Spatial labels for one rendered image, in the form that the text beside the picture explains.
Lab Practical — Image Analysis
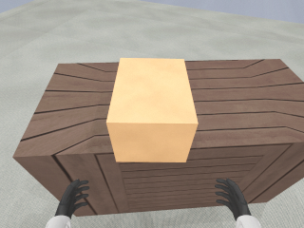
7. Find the robot right hand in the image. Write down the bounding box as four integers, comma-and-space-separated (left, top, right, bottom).
215, 178, 251, 221

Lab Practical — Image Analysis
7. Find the pedestal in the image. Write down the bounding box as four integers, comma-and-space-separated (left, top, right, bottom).
12, 59, 304, 217

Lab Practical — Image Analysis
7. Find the carton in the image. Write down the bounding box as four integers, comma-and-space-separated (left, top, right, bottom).
106, 58, 199, 162

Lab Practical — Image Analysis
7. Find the robot right forearm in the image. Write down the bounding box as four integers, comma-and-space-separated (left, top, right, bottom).
236, 215, 261, 228

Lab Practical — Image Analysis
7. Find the robot left forearm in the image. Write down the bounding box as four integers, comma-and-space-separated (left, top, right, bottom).
46, 215, 72, 228

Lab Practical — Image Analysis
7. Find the robot left hand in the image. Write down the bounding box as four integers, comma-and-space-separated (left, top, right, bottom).
54, 179, 90, 219

